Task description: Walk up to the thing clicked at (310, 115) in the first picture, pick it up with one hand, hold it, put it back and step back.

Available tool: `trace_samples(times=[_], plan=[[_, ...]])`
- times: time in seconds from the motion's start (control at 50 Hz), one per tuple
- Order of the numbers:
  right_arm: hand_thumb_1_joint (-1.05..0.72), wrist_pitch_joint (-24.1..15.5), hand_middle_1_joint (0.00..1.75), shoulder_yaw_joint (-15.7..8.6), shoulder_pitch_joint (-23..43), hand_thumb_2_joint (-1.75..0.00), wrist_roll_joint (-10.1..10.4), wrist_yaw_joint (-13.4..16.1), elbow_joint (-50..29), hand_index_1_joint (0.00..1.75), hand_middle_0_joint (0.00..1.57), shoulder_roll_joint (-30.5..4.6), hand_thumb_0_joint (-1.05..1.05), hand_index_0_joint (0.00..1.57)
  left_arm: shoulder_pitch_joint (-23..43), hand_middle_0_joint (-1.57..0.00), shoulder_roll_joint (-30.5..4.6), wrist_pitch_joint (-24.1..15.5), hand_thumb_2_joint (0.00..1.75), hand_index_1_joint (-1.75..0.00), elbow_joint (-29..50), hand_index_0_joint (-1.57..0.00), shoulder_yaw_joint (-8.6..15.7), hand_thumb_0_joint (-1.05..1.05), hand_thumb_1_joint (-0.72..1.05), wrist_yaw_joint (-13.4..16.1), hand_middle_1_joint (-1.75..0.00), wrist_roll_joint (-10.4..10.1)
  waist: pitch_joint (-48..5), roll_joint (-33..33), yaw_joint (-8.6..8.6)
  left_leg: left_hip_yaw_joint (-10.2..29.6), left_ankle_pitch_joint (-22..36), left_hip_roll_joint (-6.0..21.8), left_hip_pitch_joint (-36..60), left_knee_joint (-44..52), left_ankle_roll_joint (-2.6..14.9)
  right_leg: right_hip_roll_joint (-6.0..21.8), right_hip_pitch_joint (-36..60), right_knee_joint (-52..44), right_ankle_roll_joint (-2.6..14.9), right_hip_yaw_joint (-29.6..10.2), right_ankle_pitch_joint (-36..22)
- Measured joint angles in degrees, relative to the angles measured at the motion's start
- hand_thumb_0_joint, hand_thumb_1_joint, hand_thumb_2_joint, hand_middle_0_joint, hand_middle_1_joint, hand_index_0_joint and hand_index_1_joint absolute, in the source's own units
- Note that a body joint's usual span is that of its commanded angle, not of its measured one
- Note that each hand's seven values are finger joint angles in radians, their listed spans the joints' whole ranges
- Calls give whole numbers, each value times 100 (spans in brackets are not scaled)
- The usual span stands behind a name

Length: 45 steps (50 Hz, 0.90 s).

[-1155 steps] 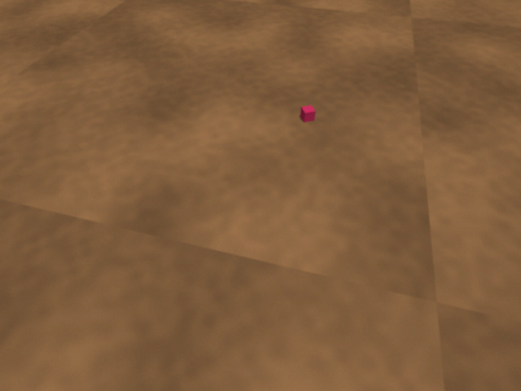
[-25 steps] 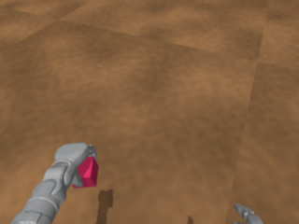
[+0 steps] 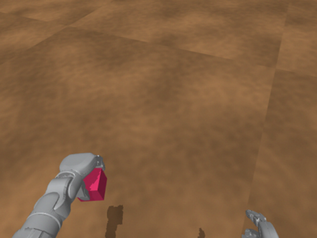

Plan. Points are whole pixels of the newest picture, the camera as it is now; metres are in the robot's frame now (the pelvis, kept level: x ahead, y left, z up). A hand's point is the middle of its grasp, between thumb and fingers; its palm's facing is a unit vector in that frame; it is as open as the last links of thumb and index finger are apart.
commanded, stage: hold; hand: left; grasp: from above
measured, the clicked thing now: (91, 184) +0.30 +0.22 -0.08
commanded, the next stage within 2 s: crouch in 0.62 s
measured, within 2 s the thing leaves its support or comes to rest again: neither
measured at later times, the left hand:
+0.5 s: hand (81, 178) +0.29 +0.23 -0.03, palm faces -0.45 -0.05 -0.89, open 9.6 cm
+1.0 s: hand (84, 185) +0.29 +0.23 -0.07, palm faces -0.48 -0.04 -0.88, open 9.6 cm
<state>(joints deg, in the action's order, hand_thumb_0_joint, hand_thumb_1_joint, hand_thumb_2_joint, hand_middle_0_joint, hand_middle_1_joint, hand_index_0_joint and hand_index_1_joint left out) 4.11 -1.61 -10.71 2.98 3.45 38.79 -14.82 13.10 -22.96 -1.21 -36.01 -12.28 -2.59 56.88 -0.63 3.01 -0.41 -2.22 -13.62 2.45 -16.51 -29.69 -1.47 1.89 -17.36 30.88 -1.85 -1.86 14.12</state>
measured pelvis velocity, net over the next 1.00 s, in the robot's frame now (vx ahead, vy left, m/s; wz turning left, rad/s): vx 0.01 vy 0.00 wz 0.01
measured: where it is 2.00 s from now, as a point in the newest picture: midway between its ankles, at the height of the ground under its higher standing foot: outside the picture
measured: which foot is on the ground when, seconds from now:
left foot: down 0.00-1.00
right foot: down 0.00-1.00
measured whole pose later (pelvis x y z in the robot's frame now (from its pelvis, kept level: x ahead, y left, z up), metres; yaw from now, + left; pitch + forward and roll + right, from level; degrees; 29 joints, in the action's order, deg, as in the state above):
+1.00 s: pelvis +0.01 +0.00 +0.00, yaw +1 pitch +3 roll +0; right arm 5.1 -2.1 -10.0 2.0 2.9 39.2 -14.1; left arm 15.2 -23.0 -6.4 -44.7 -9.9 4.2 61.0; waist -0.3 1.2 0.6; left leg -1.3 -14.8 2.2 -20.9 -32.2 -1.4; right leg 2.1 -21.1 32.8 -1.9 -1.1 15.3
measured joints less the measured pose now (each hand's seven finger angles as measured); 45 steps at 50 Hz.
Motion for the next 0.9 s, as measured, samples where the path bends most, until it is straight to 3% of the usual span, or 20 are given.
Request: trace_samples(times=[0.22,0.54,0.76,0.9], plan=[[-90,-25,30,49,54,-89,13,27,-27,30,20,36,1,20,-28,-78,-41,-56,39,-37,87,-80,2,0,7,-135,-39,-13,52,-8,-30,-22,47,-13,107,112,11,11,100,-111,-10,-19,-53],[-91,3,30,16,39,-90,-3,26,81,30,20,47,1,20,63,-79,-50,-87,40,-37,-54,-80,57,0,6,4,-38,36,37,-25,-46,-8,20,-23,161,159,23,22,185,-209,-25,-2,-48],[-90,51,30,-18,-37,-90,8,11,-2,30,20,30,1,20,-47,-79,-48,-170,40,-37,0,-80,108,0,6,-94,-38,-5,51,-17,1,-11,15,-14,196,207,21,13,223,-267,-23,-3,-48],[-90,89,30,-16,30,-89,-26,2,11,30,20,43,1,20,-20,-78,1,-330,39,-38,-291,-79,164,0,7,217,-39,169,78,-76,30,30,-14,-22,35,99,15,21,73,-147,-16,32,1]])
